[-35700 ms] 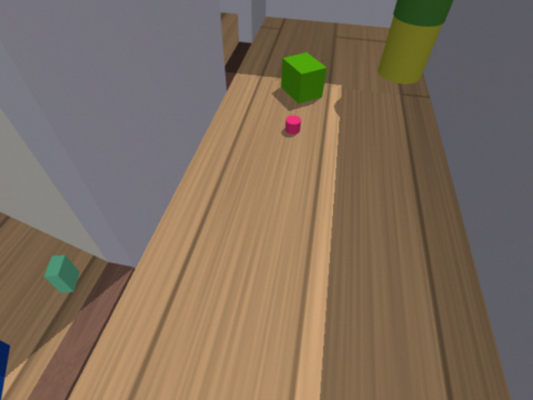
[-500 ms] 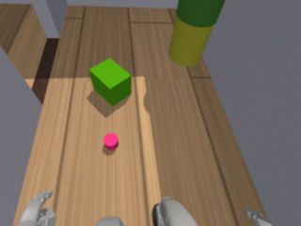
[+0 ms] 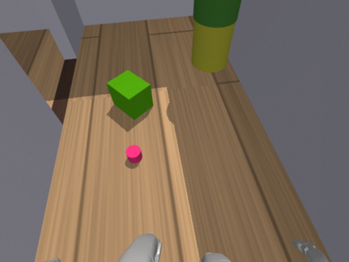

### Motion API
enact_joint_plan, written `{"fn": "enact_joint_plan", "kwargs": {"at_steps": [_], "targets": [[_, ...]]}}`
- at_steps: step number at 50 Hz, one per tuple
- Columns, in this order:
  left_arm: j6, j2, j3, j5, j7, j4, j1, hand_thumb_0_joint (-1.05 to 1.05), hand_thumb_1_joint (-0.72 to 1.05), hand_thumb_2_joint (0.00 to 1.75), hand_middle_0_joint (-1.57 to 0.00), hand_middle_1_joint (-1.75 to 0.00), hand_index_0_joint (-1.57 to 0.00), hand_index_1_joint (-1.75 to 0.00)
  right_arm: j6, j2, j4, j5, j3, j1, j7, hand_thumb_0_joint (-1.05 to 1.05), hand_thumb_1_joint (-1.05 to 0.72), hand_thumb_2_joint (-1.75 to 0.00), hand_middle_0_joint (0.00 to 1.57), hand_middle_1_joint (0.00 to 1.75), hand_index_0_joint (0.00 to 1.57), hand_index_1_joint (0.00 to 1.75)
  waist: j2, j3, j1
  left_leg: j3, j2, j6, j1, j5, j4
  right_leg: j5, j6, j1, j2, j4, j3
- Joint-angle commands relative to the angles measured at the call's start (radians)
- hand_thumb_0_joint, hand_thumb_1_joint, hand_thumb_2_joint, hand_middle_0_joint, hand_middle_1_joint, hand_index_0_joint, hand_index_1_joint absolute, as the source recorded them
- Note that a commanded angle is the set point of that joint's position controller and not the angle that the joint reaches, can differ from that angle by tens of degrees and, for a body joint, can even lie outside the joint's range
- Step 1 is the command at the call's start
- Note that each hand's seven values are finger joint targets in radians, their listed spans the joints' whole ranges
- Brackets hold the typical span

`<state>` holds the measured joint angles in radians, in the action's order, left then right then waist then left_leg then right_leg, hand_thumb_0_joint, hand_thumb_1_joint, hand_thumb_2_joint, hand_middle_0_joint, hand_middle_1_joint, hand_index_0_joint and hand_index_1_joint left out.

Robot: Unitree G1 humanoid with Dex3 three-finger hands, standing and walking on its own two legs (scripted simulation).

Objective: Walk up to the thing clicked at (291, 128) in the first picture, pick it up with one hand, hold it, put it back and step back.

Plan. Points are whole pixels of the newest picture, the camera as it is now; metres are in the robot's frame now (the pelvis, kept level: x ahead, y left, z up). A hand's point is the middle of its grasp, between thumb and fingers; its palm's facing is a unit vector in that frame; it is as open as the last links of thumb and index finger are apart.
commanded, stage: step back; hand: left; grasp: from above
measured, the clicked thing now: (134, 154) +0.77 +0.28 -0.72
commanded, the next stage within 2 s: stand in 1.70 s
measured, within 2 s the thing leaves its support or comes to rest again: neither
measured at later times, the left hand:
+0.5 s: hand out of the picture -0.07 +0.24 -0.16, palm faces +0.02 -0.93 -0.36, open 7.4 cm
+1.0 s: hand out of the picture -0.23 +0.23 -0.14, palm faces +0.11 -0.91 -0.40, open 7.4 cm
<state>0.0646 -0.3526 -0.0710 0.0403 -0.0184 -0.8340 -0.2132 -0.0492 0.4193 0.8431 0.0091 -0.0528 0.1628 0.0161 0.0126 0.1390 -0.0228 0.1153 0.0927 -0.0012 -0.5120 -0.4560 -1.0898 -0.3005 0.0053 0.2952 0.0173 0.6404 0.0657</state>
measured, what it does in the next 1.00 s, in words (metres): walks backwards: left foot, then right foot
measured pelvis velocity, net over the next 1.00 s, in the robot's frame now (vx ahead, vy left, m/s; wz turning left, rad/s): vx -0.26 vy -0.06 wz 0.12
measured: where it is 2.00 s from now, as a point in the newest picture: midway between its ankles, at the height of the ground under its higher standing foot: outside the picture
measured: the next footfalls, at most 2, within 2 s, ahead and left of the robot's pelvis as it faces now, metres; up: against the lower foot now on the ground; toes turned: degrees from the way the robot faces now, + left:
left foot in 0.18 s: -0.06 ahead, +0.11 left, +0.00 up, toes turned +2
right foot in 0.56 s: -0.18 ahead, -0.18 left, +0.00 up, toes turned +3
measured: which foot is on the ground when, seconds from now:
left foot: up 0.00-0.16, down 0.18-0.60, up 0.62-0.88, down 0.90-1.00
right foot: down 0.00-0.20, up 0.22-0.54, down 0.56-0.94, up 0.96-1.00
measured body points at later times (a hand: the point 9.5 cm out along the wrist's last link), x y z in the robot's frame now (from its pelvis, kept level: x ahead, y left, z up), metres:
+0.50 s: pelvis -0.17 -0.03 -0.01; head -0.11 +0.00 +0.44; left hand -0.07 +0.29 -0.13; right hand -0.03 -0.35 -0.09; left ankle -0.10 +0.11 -0.73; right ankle -0.20 -0.18 -0.69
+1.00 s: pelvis -0.26 -0.06 +0.00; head -0.26 -0.05 +0.45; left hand -0.23 +0.28 -0.11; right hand -0.20 -0.36 -0.12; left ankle -0.28 +0.06 -0.73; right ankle -0.23 -0.17 -0.70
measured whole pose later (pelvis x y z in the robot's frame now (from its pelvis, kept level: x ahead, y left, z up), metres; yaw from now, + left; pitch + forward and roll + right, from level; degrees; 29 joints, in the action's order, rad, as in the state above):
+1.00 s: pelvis -0.26 -0.06 +0.00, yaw +7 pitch -3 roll +1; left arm 0.03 -0.41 -0.08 0.03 -0.02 -0.93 -0.24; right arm 0.02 0.36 0.98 0.05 -0.05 0.32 -0.02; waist -0.03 0.05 0.00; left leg 0.03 0.05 -0.04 -0.20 -0.32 -0.55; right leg -0.47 0.02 0.37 0.03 0.83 0.01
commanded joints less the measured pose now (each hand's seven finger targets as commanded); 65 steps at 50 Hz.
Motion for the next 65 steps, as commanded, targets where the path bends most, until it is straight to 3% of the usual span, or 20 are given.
{"fn": "enact_joint_plan", "kwargs": {"at_steps": [1,7,9,10,12,15,22,27,28,30,31,35,44,45,47,48,52,60,62,65], "targets": [[-0.037,-0.265,-0.09,0.011,0.032,0.151,0.145,0.0,0.9,0.9,-0.2,-0.3,-0.2,-0.3,0.037,0.164,-0.052,-0.006,-0.043,0.078,0.02,0.0,-0.9,-0.9,0.2,0.3,0.2,0.3,-0.192,-0.088,0.019,0.001,0.013,0.018,0.071,-0.003,-0.043,0.097,0.167,0.068,0.154,-0.238,0.132],[-0.014,-0.248,-0.075,-0.007,0.046,0.16,0.1,0.0,0.9,0.9,-0.2,-0.3,-0.2,-0.3,0.063,0.134,-0.039,0.019,-0.042,0.146,0.024,0.0,-0.9,-0.9,0.2,0.3,0.2,0.3,-0.219,-0.226,0.019,-0.094,-0.083,-0.003,0.173,0.126,0.635,0.471,0.152,-0.245,0.202,0.009,0.117],[0.005,-0.199,-0.051,-0.017,0.036,0.173,0.054,0.0,0.9,0.9,-0.2,-0.3,-0.2,-0.3,0.067,0.187,-0.033,0.036,-0.065,0.135,0.024,0.0,-0.9,-0.9,0.2,0.3,0.2,0.3,-0.054,-0.23,-0.004,0.045,-0.161,-0.032,0.352,0.394,0.749,0.245,0.077,-0.027,0.093,0.139,0.049],[0.007,-0.161,-0.043,-0.024,0.034,0.18,0.043,0.0,0.9,0.9,-0.2,-0.3,-0.2,-0.3,0.062,0.287,-0.046,0.046,-0.088,0.104,0.024,0.0,-0.9,-0.9,0.2,0.3,0.2,0.3,0.189,-0.22,-0.019,0.336,-0.379,-0.118,0.442,0.588,0.734,-0.16,0.026,0.229,-0.05,0.304,-0.05],[0.005,-0.25,-0.072,-0.012,0.051,0.186,0.17,0.0,0.9,0.9,-0.2,-0.3,-0.2,-0.3,0.068,0.366,-0.079,0.038,-0.101,0.035,0.028,0.0,-0.9,-0.9,0.2,0.3,0.2,0.3,0.228,-0.141,0.05,0.522,-0.566,-0.327,0.149,0.581,0.767,-0.34,0.004,0.149,-0.037,0.571,0.14],[0.006,-0.225,-0.068,-0.033,0.038,0.135,0.061,0.0,0.9,0.9,-0.2,-0.3,-0.2,-0.3,0.069,0.221,-0.087,0.039,-0.058,-0.03,0.038,0.0,-0.9,-0.9,0.2,0.3,0.2,0.3,0.088,-0.155,-0.029,0.106,-0.324,-0.2,0.312,0.806,0.618,-0.205,0.013,0.245,-0.119,0.661,0.15],[-0.021,-0.202,-0.055,-0.013,0.034,0.127,0.072,0.0,0.9,0.9,-0.2,-0.3,-0.2,-0.3,0.054,0.214,-0.084,0.028,-0.068,0.069,0.031,0.0,-0.9,-0.9,0.2,0.3,0.2,0.3,0.16,-0.217,0.056,0.107,-0.345,-0.25,0.496,0.679,0.57,-0.228,-0.043,0.205,-0.06,0.317,0.048],[-0.046,-0.203,-0.059,-0.009,0.023,0.008,-0.073,0.0,0.9,0.9,-0.2,-0.3,-0.2,-0.3,0.025,0.25,-0.1,0.024,-0.068,-0.026,0.012,0.0,-0.9,-0.9,0.2,0.3,0.2,0.3,0.19,-0.257,-0.011,0.034,-0.293,-0.168,0.248,0.333,0.506,-0.012,0.018,-0.146,-0.052,-0.191,-0.085],[-0.05,-0.233,-0.072,0.001,0.022,-0.015,-0.098,0.0,0.9,0.9,-0.2,-0.3,-0.2,-0.3,0.018,0.217,-0.096,0.023,-0.058,-0.012,0.01,0.0,-0.9,-0.9,0.2,0.3,0.2,0.3,0.106,-0.233,-0.01,0.012,-0.243,-0.124,0.127,0.179,0.431,-0.037,0.034,-0.205,-0.039,-0.218,-0.015],[-0.049,-0.421,-0.113,0.013,0.021,0.043,-0.004,0.0,0.9,0.9,-0.2,-0.3,-0.2,-0.3,0.023,0.163,-0.136,0.015,-0.051,-0.072,0.027,0.0,-0.9,-0.9,0.2,0.3,0.2,0.3,-0.249,-0.126,-0.052,0.003,-0.037,-0.003,-0.04,-0.147,0.114,-0.414,0.235,0.098,0.351,-0.389,0.523],[-0.048,-0.433,-0.109,0.015,0.025,0.067,0.096,0.0,0.9,0.9,-0.2,-0.3,-0.2,-0.3,0.021,0.214,-0.104,0.02,-0.076,-0.062,0.031,0.0,-0.9,-0.9,0.2,0.3,0.2,0.3,-0.265,-0.021,-0.029,0.05,-0.075,0.01,0.049,-0.124,-0.001,-0.546,0.272,0.317,0.407,-0.462,0.602],[-0.071,-0.268,-0.076,0.006,0.031,0.057,0.14,0.0,0.9,0.9,-0.2,-0.3,-0.2,-0.3,0.031,0.161,-0.015,0.007,-0.049,0.052,0.008,0.0,-0.9,-0.9,0.2,0.3,0.2,0.3,-0.136,-0.022,0.029,0.05,-0.004,0.008,0.017,0.068,-0.035,-0.305,0.128,0.125,0.155,-0.332,0.188],[-0.067,-0.288,-0.07,0.003,0.009,0.021,0.031,0.0,0.9,0.9,-0.2,-0.3,-0.2,-0.3,0.092,0.145,0.051,0.027,-0.055,0.112,-0.017,0.0,-0.9,-0.9,0.2,0.3,0.2,0.3,-0.165,-0.116,-0.005,-0.145,-0.04,-0.008,0.321,0.096,0.732,-0.271,0.135,-0.026,0.175,-0.211,0.117],[-0.064,-0.24,-0.051,0.003,0.008,0.025,0.015,0.0,0.9,0.9,-0.2,-0.3,-0.2,-0.3,0.1,0.157,0.068,0.033,-0.067,0.154,-0.013,0.0,-0.9,-0.9,0.2,0.3,0.2,0.3,-0.074,-0.148,0.016,-0.066,-0.071,-0.027,0.46,0.15,0.777,-0.205,0.101,0.059,0.136,-0.085,0.06],[-0.067,-0.197,-0.04,-0.019,0.009,0.043,0.087,0.0,0.9,0.9,-0.2,-0.3,-0.2,-0.3,0.105,0.325,0.06,0.047,-0.098,0.176,-0.007,0.0,-0.9,-0.9,0.2,0.3,0.2,0.3,0.176,-0.086,0.06,0.535,-0.426,-0.198,0.454,-0.395,0.914,-0.257,0.011,0.404,-0.026,0.234,-0.1],[-0.073,-0.287,-0.063,-0.003,0.01,0.038,0.153,0.0,0.9,0.9,-0.2,-0.3,-0.2,-0.3,0.104,0.349,0.055,0.033,-0.106,0.155,-0.012,0.0,-0.9,-0.9,0.2,0.3,0.2,0.3,0.122,0.019,0.083,0.59,-0.478,-0.273,0.259,-0.504,0.962,-0.252,0.015,0.342,0.045,0.298,0.013],[-0.092,-0.242,-0.054,-0.013,-0.008,-0.007,0.062,0.0,0.9,0.9,-0.2,-0.3,-0.2,-0.3,0.121,0.208,0.043,0.036,-0.072,0.113,-0.01,0.0,-0.9,-0.9,0.2,0.3,0.2,0.3,0.089,-0.021,0.034,0.214,-0.3,-0.171,0.394,0.01,0.831,-0.104,0.02,0.299,0.038,0.209,-0.038],[-0.115,-0.224,-0.062,-0.012,0.008,-0.103,-0.076,0.0,0.9,0.9,-0.2,-0.3,-0.2,-0.3,0.077,0.137,0.015,0.017,-0.041,0.047,-0.015,0.0,-0.9,-0.9,0.2,0.3,0.2,0.3,0.048,-0.117,-0.042,0.005,-0.203,-0.095,0.054,0.04,0.512,0.054,0.008,-0.276,-0.024,-0.18,-0.08],[-0.133,-0.335,-0.085,0.005,0.026,-0.078,-0.086,0.0,0.9,0.9,-0.2,-0.3,-0.2,-0.3,0.071,0.047,0.005,0.011,-0.006,0.109,-0.008,0.0,-0.9,-0.9,0.2,0.3,0.2,0.3,-0.223,-0.133,-0.033,-0.028,-0.02,-0.017,-0.096,-0.118,0.167,-0.171,0.099,-0.279,0.306,-0.396,0.457],[-0.131,-0.317,-0.078,-0.003,0.025,-0.041,0.052,0.0,0.9,0.9,-0.2,-0.3,-0.2,-0.3,0.065,0.176,0.064,0.012,-0.048,0.126,0.002,0.0,-0.9,-0.9,0.2,0.3,0.2,0.3,-0.083,-0.046,-0.002,0.044,-0.12,-0.019,0.008,-0.096,0.1,-0.247,0.219,-0.049,0.345,-0.384,0.416]]}}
